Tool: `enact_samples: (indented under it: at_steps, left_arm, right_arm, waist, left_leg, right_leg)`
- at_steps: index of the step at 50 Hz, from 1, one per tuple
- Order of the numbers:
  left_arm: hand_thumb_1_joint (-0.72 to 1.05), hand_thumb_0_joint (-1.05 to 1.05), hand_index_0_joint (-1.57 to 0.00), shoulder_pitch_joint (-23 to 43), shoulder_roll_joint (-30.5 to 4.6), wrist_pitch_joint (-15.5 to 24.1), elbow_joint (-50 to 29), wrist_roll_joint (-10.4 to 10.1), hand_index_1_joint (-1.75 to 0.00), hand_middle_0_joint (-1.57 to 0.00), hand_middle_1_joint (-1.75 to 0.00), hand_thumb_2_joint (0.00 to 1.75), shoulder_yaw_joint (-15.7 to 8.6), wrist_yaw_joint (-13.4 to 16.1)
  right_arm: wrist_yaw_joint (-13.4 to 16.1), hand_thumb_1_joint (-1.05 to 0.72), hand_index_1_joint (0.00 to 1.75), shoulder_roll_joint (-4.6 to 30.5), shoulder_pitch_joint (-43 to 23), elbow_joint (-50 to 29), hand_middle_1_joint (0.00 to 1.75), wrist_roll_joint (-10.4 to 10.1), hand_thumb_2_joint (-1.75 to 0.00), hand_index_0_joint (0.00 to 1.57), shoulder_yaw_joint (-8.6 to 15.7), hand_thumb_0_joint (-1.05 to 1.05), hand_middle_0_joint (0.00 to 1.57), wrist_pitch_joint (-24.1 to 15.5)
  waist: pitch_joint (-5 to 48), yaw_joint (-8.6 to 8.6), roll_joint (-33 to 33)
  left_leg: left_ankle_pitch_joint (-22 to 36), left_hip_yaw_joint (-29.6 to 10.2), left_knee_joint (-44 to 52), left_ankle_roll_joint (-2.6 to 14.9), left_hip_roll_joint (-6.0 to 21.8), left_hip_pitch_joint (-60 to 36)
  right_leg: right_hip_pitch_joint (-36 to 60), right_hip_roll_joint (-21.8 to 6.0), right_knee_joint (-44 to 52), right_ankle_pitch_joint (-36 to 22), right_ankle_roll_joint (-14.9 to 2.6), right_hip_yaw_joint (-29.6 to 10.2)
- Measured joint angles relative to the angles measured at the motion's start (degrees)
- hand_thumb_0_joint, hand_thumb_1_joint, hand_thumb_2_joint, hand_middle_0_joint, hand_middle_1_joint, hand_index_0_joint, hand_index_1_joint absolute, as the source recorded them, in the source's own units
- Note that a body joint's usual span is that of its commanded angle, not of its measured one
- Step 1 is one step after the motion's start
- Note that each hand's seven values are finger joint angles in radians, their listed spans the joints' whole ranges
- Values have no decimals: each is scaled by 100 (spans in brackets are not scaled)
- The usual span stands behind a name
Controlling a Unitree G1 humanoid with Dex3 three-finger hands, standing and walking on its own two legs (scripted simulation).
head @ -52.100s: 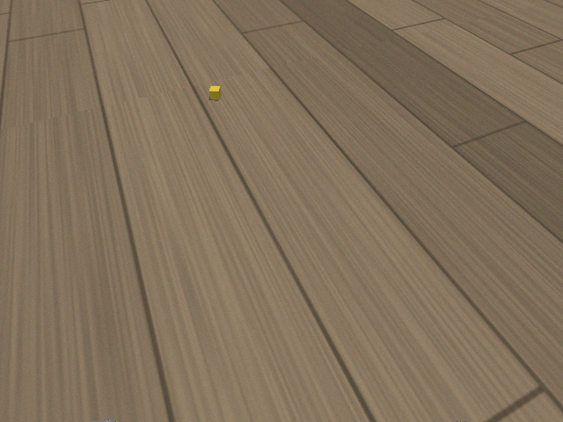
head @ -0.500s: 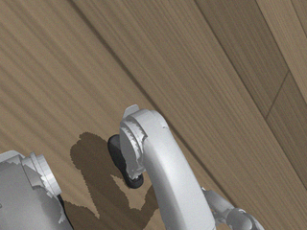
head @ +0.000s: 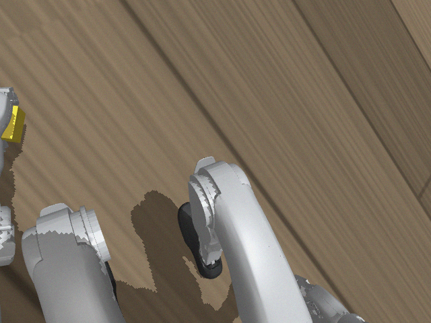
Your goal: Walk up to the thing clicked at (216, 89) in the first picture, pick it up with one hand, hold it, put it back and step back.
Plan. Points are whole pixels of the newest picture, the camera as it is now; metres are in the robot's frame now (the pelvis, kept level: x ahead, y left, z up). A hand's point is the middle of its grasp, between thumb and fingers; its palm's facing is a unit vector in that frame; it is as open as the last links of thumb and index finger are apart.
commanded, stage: settle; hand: left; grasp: from above
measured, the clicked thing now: out of the picture +0.48 +0.26 -0.24
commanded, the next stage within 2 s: lift in 0.34 s
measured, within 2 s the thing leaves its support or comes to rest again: neither
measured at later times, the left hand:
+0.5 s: hand out of the picture +0.45 +0.26 -0.14, palm faces -0.41 +0.00 -0.91, open 9.0 cm
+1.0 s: hand out of the picture +0.39 +0.28 -0.03, palm faces -0.44 -0.05 -0.90, open 8.9 cm
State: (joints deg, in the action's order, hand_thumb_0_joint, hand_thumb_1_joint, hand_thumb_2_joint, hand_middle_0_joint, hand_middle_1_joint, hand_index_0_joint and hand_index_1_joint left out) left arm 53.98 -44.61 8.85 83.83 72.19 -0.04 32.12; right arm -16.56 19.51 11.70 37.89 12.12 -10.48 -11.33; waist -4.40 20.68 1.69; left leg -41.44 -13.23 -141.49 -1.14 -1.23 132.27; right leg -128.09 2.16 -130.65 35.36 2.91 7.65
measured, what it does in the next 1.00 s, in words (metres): rises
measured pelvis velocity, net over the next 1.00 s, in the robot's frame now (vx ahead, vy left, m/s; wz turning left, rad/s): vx -0.01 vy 0.00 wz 0.15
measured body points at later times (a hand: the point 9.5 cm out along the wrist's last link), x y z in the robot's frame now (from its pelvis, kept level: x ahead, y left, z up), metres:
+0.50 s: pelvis +0.00 -0.01 +0.02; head +0.22 +0.08 +0.40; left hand +0.47 +0.26 -0.09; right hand +0.08 -0.29 -0.08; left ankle +0.06 +0.12 -0.29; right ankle +0.12 -0.13 -0.29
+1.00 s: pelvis -0.01 +0.00 +0.09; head +0.18 +0.05 +0.49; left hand +0.41 +0.28 +0.03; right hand +0.12 -0.28 -0.03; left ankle +0.06 +0.12 -0.29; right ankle +0.12 -0.13 -0.29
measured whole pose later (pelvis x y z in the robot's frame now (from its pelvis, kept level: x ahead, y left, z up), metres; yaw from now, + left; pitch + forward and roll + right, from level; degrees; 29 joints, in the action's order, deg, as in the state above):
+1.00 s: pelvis -0.01 +0.00 +0.09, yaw +8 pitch +35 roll -6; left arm 39.0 -31.5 11.1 52.2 64.2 6.1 8.4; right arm -3.8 17.3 10.5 36.5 2.2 2.6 4.5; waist 10.1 7.7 -3.5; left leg -37.6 -5.1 -122.1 -0.2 -1.7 119.2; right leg -117.2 -0.5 -117.4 35.0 2.6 1.1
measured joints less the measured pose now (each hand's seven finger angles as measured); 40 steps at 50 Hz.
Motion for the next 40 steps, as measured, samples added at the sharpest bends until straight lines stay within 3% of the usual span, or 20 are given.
enact_samples:
  at_steps: [9, 15, 22, 27, 35, 40]
  left_arm:
    - [19, 3, -70, -39, 614, -64, -254, -289, -50, -78, -52, 45, 430, -777]
    - [19, 3, -71, 11, 789, 167, -543, -62, -50, -78, -51, 45, 392, -1002]
    - [18, 3, -72, 30, 864, 144, -703, 150, -50, -80, -51, 46, 332, -948]
    - [18, 3, -72, 31, 957, -31, -744, -29, -52, -80, -53, 46, 414, -1125]
    - [17, 3, -72, -357, 1180, -26, -1521, -534, -58, -80, -60, 46, 537, -2000]
    - [17, 2, -71, -713, 1255, 169, -2110, -696, -60, -79, -61, 48, 540, -2264]
  right_arm:
    - [274, -91, 30, 17, -135, 43, 30, -260, -91, 20, 370, 0, 20, 380]
    - [541, -91, 30, 20, -187, 39, 30, -352, -91, 20, 512, 0, 20, 572]
    - [741, -91, 30, -91, -157, 111, 30, -422, -91, 20, 675, 0, 20, 794]
    - [830, -90, 30, -197, -149, 153, 30, -486, -90, 20, 780, 0, 20, 900]
    - [981, -90, 30, -283, -67, 126, 30, -666, -90, 20, 957, 0, 20, 1201]
    - [1090, -90, 30, -244, -32, 34, 30, -763, -90, 20, 1056, 0, 20, 1382]
  waist:
    - [403, -302, -269]
    - [512, -391, -252]
    - [807, -476, -287]
    - [933, -586, -366]
    - [1037, -868, -487]
    - [1139, -1032, -531]
  left_leg:
    - [177, 286, 329, 53, -12, -86]
    - [257, 373, 437, 32, -46, -82]
    - [253, 455, 521, 0, -86, -42]
    - [267, 548, 683, 4, -94, -105]
    - [278, 680, 1043, 30, -87, -424]
    - [310, 719, 1284, 47, -82, -663]
  right_leg:
    - [31, -70, 133, -44, -42, -226]
    - [-1, -116, 150, -66, -76, -299]
    - [-81, -169, 133, -14, -61, -377]
    - [-48, -201, 218, 13, -82, -453]
    - [227, -235, 484, 44, -41, -564]
    - [461, -251, 703, 28, -50, -587]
